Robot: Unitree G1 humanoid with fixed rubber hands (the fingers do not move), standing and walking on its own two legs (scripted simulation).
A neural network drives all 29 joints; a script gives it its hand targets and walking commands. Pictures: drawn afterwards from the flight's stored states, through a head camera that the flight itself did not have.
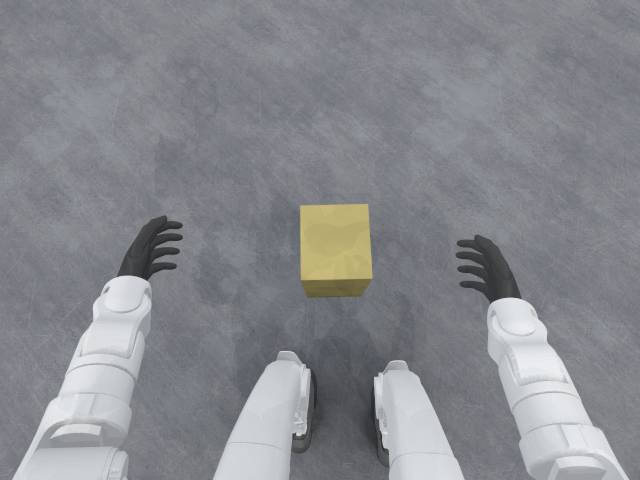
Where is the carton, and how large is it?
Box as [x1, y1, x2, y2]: [300, 204, 372, 297]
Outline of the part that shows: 367,204 300,206 301,281 307,297 358,296 362,293 372,278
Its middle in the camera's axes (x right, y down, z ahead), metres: +0.04 +0.05 +0.97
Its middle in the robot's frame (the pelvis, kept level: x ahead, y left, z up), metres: +0.48 +0.01 -0.54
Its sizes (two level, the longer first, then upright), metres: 0.169 0.152 0.286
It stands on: the floor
